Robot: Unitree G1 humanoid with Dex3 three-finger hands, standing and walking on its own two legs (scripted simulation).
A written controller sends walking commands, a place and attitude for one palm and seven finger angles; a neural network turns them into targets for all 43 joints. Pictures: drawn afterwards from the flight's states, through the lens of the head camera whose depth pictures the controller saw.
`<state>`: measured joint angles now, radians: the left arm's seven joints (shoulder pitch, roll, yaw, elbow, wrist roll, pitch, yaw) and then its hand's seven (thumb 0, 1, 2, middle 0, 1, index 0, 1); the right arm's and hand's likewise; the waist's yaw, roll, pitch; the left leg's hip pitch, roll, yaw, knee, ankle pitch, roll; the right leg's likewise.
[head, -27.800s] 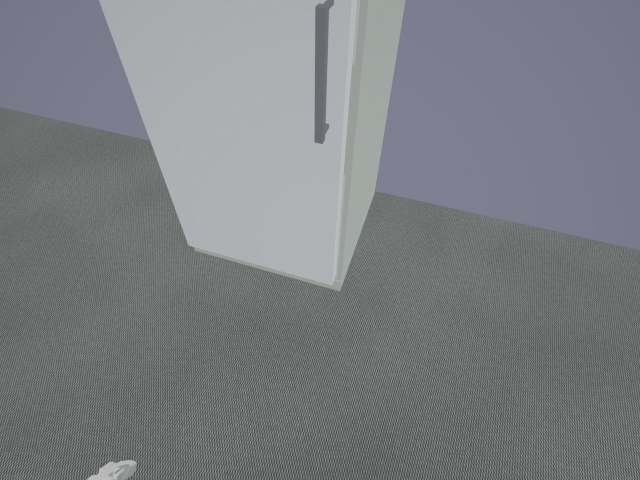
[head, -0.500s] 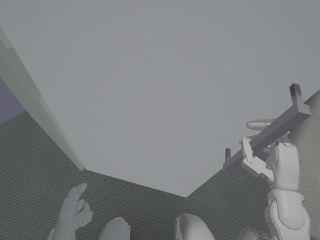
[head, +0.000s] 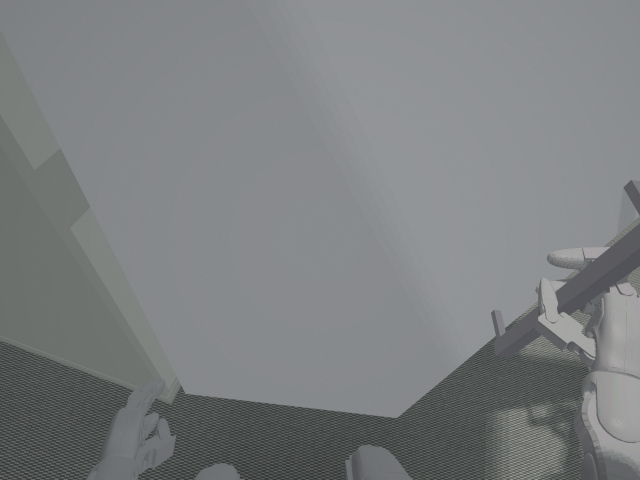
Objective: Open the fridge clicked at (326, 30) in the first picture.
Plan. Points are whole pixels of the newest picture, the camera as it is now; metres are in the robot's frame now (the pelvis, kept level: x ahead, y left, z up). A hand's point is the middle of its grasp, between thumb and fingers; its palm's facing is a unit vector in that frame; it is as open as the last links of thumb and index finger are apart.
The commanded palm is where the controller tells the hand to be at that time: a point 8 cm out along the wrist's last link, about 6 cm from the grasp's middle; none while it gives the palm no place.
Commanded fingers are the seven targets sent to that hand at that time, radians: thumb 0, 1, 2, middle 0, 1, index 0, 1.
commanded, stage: stop walking and hold the door back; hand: right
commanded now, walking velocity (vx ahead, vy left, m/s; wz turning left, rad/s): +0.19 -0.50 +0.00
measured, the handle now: (557, 286) +0.31 -0.26 +0.12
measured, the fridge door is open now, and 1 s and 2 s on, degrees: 77 68 67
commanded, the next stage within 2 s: loosen the grip on the handle in 1.84 s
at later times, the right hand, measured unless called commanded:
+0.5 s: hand (543, 269) +0.33 -0.24 +0.13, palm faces +0.34 +0.90 -0.26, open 5.8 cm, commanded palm +0.29 -0.31 +0.11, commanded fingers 0.00 -0.90 -0.90 0.45 1.40 0.45 1.40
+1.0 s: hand (537, 244) +0.36 -0.25 +0.13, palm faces +0.34 +0.92 -0.21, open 5.9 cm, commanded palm +0.31 -0.32 +0.11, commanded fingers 0.00 -0.90 -0.90 0.45 1.40 0.45 1.40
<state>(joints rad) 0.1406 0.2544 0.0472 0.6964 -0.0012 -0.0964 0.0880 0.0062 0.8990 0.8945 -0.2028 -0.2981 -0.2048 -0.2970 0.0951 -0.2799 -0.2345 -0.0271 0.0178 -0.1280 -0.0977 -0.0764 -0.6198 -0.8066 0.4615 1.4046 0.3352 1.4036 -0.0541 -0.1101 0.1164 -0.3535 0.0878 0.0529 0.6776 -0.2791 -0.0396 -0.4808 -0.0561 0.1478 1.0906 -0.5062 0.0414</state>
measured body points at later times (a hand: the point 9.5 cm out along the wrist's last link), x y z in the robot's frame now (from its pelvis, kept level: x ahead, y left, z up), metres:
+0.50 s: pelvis -0.10 +0.02 +0.01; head -0.05 +0.03 +0.46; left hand +0.01 +0.33 -0.09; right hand +0.30 -0.29 +0.14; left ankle +0.03 +0.14 -0.71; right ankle -0.13 -0.08 -0.72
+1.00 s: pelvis -0.07 +0.02 +0.02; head -0.04 +0.03 +0.46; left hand +0.01 +0.31 -0.09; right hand +0.34 -0.30 +0.14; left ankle -0.08 +0.13 -0.72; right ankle -0.02 -0.12 -0.66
